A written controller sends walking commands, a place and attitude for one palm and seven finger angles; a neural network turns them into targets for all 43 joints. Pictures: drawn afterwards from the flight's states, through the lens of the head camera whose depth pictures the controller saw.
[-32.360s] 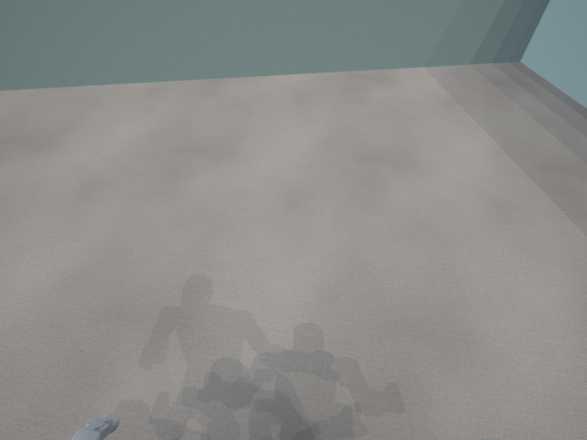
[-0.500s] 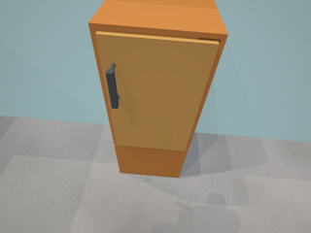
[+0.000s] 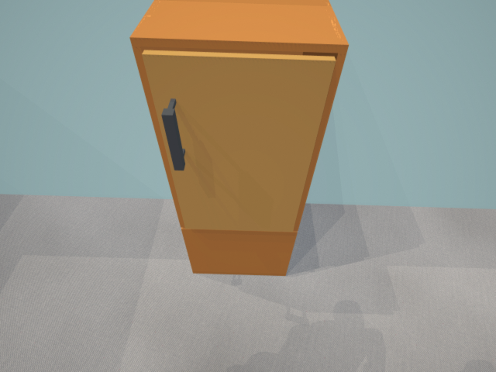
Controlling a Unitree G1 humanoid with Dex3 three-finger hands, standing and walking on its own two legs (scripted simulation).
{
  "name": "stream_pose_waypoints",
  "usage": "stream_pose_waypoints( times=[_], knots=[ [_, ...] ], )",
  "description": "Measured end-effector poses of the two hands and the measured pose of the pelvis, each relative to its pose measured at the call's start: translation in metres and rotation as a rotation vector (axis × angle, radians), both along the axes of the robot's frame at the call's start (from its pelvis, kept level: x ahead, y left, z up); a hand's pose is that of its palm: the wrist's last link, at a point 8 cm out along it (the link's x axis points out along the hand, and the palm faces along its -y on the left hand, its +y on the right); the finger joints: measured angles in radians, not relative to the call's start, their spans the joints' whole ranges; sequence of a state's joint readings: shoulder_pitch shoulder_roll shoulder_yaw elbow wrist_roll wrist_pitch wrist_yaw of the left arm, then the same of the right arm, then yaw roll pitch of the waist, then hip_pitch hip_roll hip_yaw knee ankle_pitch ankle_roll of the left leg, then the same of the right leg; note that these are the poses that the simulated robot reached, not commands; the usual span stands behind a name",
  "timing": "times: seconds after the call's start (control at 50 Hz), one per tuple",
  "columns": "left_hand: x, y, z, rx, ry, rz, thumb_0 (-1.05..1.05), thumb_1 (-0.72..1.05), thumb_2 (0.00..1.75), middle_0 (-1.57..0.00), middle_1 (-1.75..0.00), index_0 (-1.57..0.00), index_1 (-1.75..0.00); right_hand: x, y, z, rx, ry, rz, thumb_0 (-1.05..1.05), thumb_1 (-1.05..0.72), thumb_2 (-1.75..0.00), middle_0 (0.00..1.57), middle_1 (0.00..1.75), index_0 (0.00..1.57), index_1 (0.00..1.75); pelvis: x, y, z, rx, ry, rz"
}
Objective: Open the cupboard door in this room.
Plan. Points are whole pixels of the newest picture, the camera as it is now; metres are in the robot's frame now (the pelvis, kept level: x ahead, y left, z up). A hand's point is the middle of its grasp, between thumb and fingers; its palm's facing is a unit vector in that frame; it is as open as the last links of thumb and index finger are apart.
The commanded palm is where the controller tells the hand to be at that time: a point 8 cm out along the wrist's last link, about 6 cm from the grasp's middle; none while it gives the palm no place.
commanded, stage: look again from close up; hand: left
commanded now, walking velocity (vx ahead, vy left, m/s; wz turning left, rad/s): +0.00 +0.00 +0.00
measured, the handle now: (176, 135) +0.57 +0.19 +0.04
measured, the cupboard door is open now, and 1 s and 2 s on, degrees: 0 0 0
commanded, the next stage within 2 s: shuffle to correct the standing spot in 0.48 s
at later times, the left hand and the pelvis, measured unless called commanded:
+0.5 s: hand out of the picture -0.07 +0.17 -0.19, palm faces +0.05 -0.98 -0.17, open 7.4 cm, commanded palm none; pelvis -0.07 +0.00 -0.01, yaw +1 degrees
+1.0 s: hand out of the picture -0.18 +0.18 -0.20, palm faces +0.12 -0.98 -0.14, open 7.4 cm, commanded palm none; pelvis -0.10 +0.03 -0.02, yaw +2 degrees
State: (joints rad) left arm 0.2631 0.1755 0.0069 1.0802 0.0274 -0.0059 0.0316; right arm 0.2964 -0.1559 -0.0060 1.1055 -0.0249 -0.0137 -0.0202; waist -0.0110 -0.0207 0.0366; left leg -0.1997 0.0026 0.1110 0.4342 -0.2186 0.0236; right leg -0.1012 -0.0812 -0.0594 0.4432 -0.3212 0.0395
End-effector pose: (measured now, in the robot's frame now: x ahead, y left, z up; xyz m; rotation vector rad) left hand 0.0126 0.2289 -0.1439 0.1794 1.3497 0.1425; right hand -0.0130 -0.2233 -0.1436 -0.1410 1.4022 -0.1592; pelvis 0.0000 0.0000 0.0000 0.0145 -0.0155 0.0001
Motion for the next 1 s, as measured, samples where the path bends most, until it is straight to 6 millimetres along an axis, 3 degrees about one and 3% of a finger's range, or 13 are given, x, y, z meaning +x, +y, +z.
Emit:
stream_pose_waypoints(
  times=[0.2,0.3,0.4,0.56,0.72,0.8,0.88,0.94,1.0],
  knots=[
    [-0.022,0.003,-0.003,0.033,-0.088,0.021,0.0,0.91,0.9,-0.2,-0.3,-0.2,-0.3,0.0,-0.025,-0.002,-0.05,-0.123,0.014,0.01,-0.91,-0.9,0.2,0.3,0.2,0.29,-0.03,-0.008,-0.009,-0.023,-0.039,0.012],
    [-0.04,-0.004,-0.006,0.008,-0.111,0.023,0.0,0.91,0.9,-0.2,-0.3,-0.2,-0.3,0.004,-0.025,0.003,-0.05,-0.185,0.032,0.01,-0.91,-0.9,0.2,0.3,0.2,0.29,-0.047,-0.009,-0.01,-0.029,-0.056,0.013],
    [-0.064,-0.01,-0.01,-0.02,-0.096,0.03,0.0,0.9,0.9,-0.2,-0.3,-0.2,-0.3,-0.005,-0.019,0.006,-0.041,-0.2,0.043,0.0,-0.91,-0.9,0.2,0.3,0.2,0.29,-0.061,-0.007,-0.01,-0.036,-0.055,0.016],
    [-0.112,-0.009,-0.015,-0.042,-0.011,0.06,0.0,0.9,0.9,-0.2,-0.3,-0.2,-0.3,-0.046,-0.007,0.004,-0.036,-0.114,0.028,0.0,-0.91,-0.9,0.2,0.3,0.2,0.29,-0.079,0.0,-0.008,-0.045,-0.038,0.022],
    [-0.164,-0.006,-0.004,-0.042,0.097,0.122,0.0,0.91,0.9,-0.2,-0.3,-0.2,-0.3,-0.083,0.006,0.004,-0.011,0.003,0.016,0.01,-0.91,-0.9,0.2,0.3,0.2,0.29,-0.089,0.007,-0.001,-0.045,-0.011,0.042],
    [-0.202,-0.009,-0.002,-0.031,0.14,0.195,0.0,0.91,0.9,-0.2,-0.3,-0.2,-0.3,-0.082,0.008,-0.003,0.001,0.029,0.041,0.01,-0.91,-0.9,0.2,0.3,0.2,0.29,-0.097,0.006,-0.004,-0.039,-0.011,0.063],
    [-0.235,-0.013,-0.005,-0.039,0.231,0.237,0.0,0.91,0.9,-0.2,-0.3,-0.2,-0.3,-0.062,0.011,-0.001,-0.009,-0.033,0.034,0.01,-0.91,-0.9,0.2,0.3,0.2,0.29,-0.1,0.014,-0.007,-0.028,0.005,0.052],
    [-0.226,-0.007,-0.013,-0.064,0.239,0.19,0.0,0.91,0.9,-0.2,-0.3,-0.2,-0.3,-0.055,0.017,0.005,-0.025,-0.133,0.008,0.01,-0.91,-0.9,0.2,0.3,0.2,0.29,-0.097,0.023,-0.009,-0.024,0.007,0.039],
    [-0.199,0.006,-0.028,-0.079,0.178,0.16,0.0,0.9,0.9,-0.2,-0.3,-0.2,-0.3,-0.063,0.025,-0.005,-0.051,-0.157,0.01,0.0,-0.91,-0.9,0.2,0.3,0.2,0.29,-0.1,0.034,-0.021,-0.042,0.012,0.04]
  ],
)
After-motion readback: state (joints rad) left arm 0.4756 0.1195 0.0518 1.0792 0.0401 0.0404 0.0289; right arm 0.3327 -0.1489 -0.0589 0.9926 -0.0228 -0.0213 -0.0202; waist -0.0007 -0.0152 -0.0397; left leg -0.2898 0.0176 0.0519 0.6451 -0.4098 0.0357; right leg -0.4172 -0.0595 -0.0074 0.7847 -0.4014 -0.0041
